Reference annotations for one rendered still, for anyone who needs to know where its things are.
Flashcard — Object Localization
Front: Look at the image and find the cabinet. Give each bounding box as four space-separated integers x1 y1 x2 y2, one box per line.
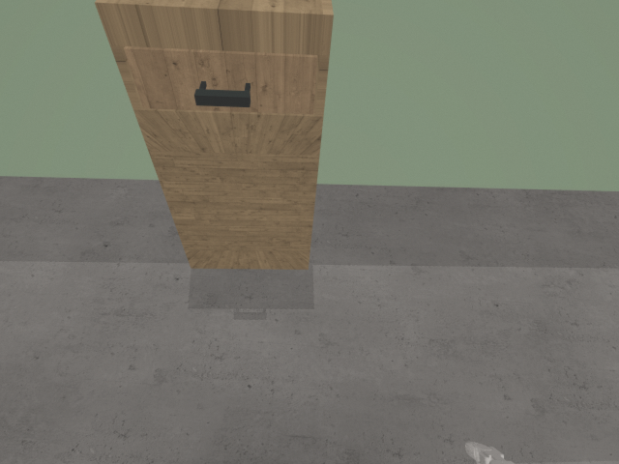
95 0 334 270

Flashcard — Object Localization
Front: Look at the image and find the drawer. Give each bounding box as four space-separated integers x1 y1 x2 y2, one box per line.
124 46 317 115

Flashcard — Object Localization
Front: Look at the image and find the handle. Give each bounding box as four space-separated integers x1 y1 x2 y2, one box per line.
194 81 251 107

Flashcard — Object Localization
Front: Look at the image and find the right robot hand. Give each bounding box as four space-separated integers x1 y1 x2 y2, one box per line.
465 442 514 464

